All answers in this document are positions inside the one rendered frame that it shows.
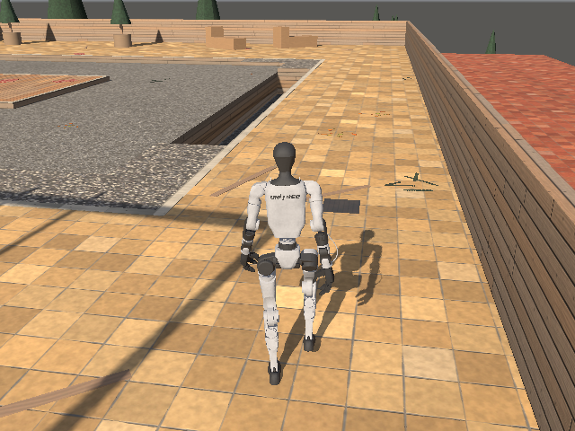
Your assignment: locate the right robot shin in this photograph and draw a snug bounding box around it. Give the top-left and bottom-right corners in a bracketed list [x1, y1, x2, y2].
[304, 281, 316, 340]

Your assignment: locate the left robot forearm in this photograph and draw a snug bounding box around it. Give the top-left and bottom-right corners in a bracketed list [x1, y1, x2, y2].
[241, 217, 256, 255]

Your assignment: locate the robot head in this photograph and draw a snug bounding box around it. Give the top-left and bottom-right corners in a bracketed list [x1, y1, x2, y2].
[270, 142, 301, 186]

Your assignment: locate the right robot hand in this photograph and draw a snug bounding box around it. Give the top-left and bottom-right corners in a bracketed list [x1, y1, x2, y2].
[313, 267, 334, 295]

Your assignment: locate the right robot forearm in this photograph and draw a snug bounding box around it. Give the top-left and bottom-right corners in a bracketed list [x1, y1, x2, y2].
[314, 219, 332, 268]

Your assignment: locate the left robot hand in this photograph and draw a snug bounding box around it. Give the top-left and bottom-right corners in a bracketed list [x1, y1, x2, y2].
[240, 252, 259, 272]

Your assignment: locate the robot left upper arm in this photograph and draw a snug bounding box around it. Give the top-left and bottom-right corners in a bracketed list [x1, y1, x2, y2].
[246, 181, 267, 231]

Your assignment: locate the robot right upper arm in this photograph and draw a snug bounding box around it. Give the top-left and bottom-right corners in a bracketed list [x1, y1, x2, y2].
[304, 180, 323, 232]

